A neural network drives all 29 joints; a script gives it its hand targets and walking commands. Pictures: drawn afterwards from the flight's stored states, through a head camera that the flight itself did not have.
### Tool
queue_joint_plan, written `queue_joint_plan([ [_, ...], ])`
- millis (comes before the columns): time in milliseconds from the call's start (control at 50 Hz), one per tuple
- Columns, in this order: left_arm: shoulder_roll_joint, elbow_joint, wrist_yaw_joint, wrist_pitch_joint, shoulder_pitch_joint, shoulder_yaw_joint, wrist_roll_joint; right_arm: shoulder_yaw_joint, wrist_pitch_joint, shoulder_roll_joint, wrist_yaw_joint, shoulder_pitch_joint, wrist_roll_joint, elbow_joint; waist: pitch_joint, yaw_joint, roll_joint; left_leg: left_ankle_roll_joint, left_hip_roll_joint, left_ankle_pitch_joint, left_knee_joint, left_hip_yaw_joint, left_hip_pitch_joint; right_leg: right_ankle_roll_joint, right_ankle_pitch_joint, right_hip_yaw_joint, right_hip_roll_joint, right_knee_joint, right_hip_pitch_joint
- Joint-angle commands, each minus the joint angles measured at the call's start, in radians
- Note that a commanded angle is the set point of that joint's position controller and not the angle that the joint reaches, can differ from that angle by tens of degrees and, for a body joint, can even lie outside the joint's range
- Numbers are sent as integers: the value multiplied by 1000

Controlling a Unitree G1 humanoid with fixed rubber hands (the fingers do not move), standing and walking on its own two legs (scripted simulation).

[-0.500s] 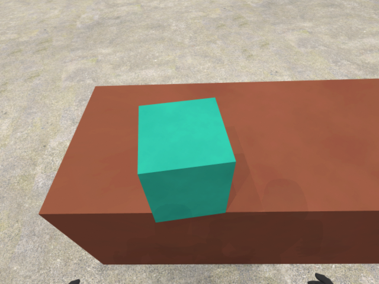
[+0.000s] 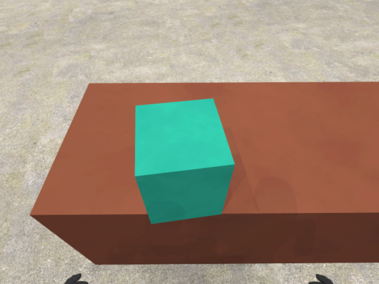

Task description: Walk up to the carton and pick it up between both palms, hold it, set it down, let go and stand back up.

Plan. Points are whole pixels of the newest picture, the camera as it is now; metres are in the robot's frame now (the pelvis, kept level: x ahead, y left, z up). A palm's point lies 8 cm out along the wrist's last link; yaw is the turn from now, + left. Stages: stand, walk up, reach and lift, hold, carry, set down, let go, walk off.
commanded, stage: walk up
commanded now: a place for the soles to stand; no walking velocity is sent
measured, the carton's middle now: (181, 163) +0.41 +0.03 -0.04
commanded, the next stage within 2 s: reach and lift in 0.32 s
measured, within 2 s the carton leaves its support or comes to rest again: neither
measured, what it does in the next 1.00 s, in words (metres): stands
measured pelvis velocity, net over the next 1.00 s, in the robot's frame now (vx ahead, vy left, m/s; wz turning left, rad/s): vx -0.03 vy -0.01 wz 0.03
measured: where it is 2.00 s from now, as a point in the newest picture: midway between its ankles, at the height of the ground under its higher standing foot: outside the picture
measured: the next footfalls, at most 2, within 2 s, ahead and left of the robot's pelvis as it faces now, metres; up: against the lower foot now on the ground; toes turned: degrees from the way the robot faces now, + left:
none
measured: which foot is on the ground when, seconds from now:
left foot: down 0.00-1.00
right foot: down 0.00-1.00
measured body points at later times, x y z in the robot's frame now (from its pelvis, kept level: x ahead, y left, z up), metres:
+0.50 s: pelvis -0.01 +0.00 -0.01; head +0.03 -0.01 +0.44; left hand +0.16 +0.28 -0.11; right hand +0.14 -0.30 -0.12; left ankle -0.02 +0.11 -0.73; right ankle +0.02 -0.12 -0.73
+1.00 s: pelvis -0.03 -0.01 +0.00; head +0.00 -0.01 +0.45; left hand +0.14 +0.26 -0.08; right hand +0.13 -0.28 -0.08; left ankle -0.02 +0.11 -0.73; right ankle +0.02 -0.12 -0.73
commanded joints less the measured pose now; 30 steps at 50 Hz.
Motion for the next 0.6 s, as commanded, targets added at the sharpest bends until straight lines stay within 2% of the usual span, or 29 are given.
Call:
queue_joint_plan([
  [0, 223, -63, 7, -9, -41, 58, -4, -84, -18, -235, -11, -61, -16, -54, -29, 0, 37, 80, 158, 163, -169, -122, 93, -45, 272, 60, -70, -26, -66],
  [20, 243, -64, 7, -10, -41, 57, -4, -84, -19, -248, -12, -42, -18, -68, -37, -5, 41, 66, 142, 151, -163, -100, 86, -63, 264, 89, -73, -41, -56],
  [40, 237, -49, 6, -10, -17, 55, -5, -90, -17, -253, -9, -55, -20, -63, -25, 5, 59, 74, 148, 94, -167, -113, 45, -54, 225, 83, -74, -54, -43],
  [60, 244, -44, 7, -12, -30, 60, 7, -92, -12, -250, -8, -64, -15, -70, -10, -4, 22, 65, 130, 40, -159, -97, 31, -65, 236, 97, -74, -57, -45],
  [80, 254, -38, 4, -9, -26, 62, 3, -92, -12, -244, -11, -60, -16, -57, -27, -2, -46, 68, 128, 7, -153, -90, 50, -58, 194, 106, -78, -86, -62],
  [100, 256, -65, 2, -10, -47, 60, 3, -86, -13, -241, -8, -59, -12, -58, -37, -10, -10, 60, 122, 10, -142, -96, 35, -62, 181, 117, -81, -95, -35],
  [120, 250, -51, 1, -11, -30, 67, 4, -80, -10, -220, -8, -65, -12, -58, -42, 1, -61, 50, 91, -27, -120, -84, 39, -77, 163, 143, -102, -129, -42],
  [140, 246, -56, 1, -14, -51, 54, 6, -73, -15, -209, -10, -61, -9, -49, -35, -16, -108, 41, 76, -18, -113, -62, 62, -73, 202, 165, -117, -149, -68],
  [160, 242, -51, 3, -15, -67, 55, -3, -70, -15, -187, -8, -52, -14, -37, 1, -27, -40, 36, 72, 8, -133, -79, 61, -84, 167, 220, -128, -164, -95],
  [180, 228, -47, 5, -20, -50, 46, -2, -74, -14, -195, -6, -40, -8, -47, -36, -28, -50, 46, 77, 44, -138, -90, 108, -91, 190, 215, -134, -167, -93],
  [220, 233, -56, 9, -22, -61, 52, -4, -73, -18, -206, -4, -53, -9, -37, -53, -19, 1, 59, 122, 105, -186, -109, 123, -64, 245, 155, -94, -118, -64],
  [240, 229, -54, 6, -15, -54, 49, -4, -79, -18, -224, -4, -70, -13, -51, -41, -6, 1, 59, 116, 122, -187, -103, 133, -59, 259, 123, -85, -101, -76],
  [260, 242, -62, 11, -16, -61, 54, 1, -85, -18, -238, -7, -68, -11, -47, -33, -8, -7, 61, 129, 166, -177, -111, 141, -55, 318, 95, -73, -62, -82],
  [280, 225, -69, 10, -11, -54, 52, 0, -88, -20, -245, -10, -36, -11, -39, -70, -11, -23, 75, 151, 177, -166, -117, 157, -53, 300, 78, -62, -34, -90],
  [300, 226, -64, 5, -7, -38, 51, -7, -93, -15, -252, -10, -35, -12, -42, -60, -21, 53, 82, 160, 117, -151, -119, 131, -47, 259, 74, -54, -26, -98],
  [320, 186, -314, 19, 200, -505, 62, 38, -149, -177, -82, 24, -385, -120, 8, 43, 41, 12, -28, 18, -21, 1, -36, -171, -37, -89, -110, -37, 2, -157],
  [340, 139, -343, 38, 290, -373, 57, 9, -202, -179, -131, 58, -285, -109, -12, 46, -18, 30, -17, 39, -88, -32, -60, -145, -44, -107, -140, -17, 29, -132],
  [360, 110, -373, 41, 345, -351, 19, 10, -206, -169, -155, 72, -297, -110, -29, 62, -15, 16, -24, 50, -87, -23, -75, -156, -56, -104, -152, -13, 44, -162],
  [380, 114, -408, 32, 377, -338, 30, 4, -228, -158, -158, 79, -278, -117, -77, 49, -8, -9, -22, 43, -69, -15, -73, -107, -54, -49, -153, -19, 33, -148],
  [400, 118, -446, 29, 400, -315, 23, 28, -234, -153, -149, 79, -236, -116, -87, 7, -26, -27, -18, 33, -34, -3, -64, -43, -51, 12, -170, -9, 36, -162],
  [420, 118, -506, 29, 411, -292, 42, 45, -222, -162, -148, 74, -190, -104, -115, -18, -15, -25, -18, 14, 17, 20, -53, 0, -45, 57, -154, -18, 24, -151],
  [440, 114, -533, 26, 433, -269, 49, 38, -221, -159, -143, 70, -178, -93, -133, -54, -15, -34, -23, 19, 78, 25, -62, 44, -43, 129, -153, -25, 8, -132],
  [460, 94, -554, 19, 435, -229, 57, 37, -217, -158, -141, 68, -120, -74, -134, -97, -15, -18, -21, 6, 138, 25, -63, 81, -45, 186, -148, -28, 2, -116],
  [480, 115, -580, 16, 436, -193, 81, 36, -215, -162, -173, 67, -109, -51, -178, -146, -14, -45, -21, -13, 249, 26, -56, 154, -36, 300, -151, -13, -13, -81],
  [500, 80, -556, 9, 435, -136, 83, 42, -194, -162, -148, 64, -64, -34, -152, -161, -18, -60, -20, -7, 303, 19, -83, 197, -32, 365, -151, -15, -25, -76],
  [520, 94, -569, 7, 431, -124, 99, 38, -209, -160, -176, 68, -50, -13, -157, -156, -20, -55, -20, -15, 325, -1, -87, 200, -26, 392, -154, -10, -43, -58],
  [540, 68, -551, 4, 433, -93, 104, 52, -185, -166, -149, 69, -43, -4, -171, -139, -1, -38, -18, -15, 367, -1, -104, 202, -32, 402, -153, -10, -53, -58],
  [560, 55, -558, 8, 423, -100, 99, 46, -187, -168, -140, 75, -39, 7, -158, -144, -13, -20, -29, -15, 388, -7, -96, 205, -35, 410, -146, -12, -73, -63],
  [580, 41, -553, 4, 417, -46, 100, 47, -212, -175, -156, 82, -21, 11, -164, -146, -16, -44, -25, -18, 392, -29, -109, 239, -31, 417, -168, 10, -88, -46],
])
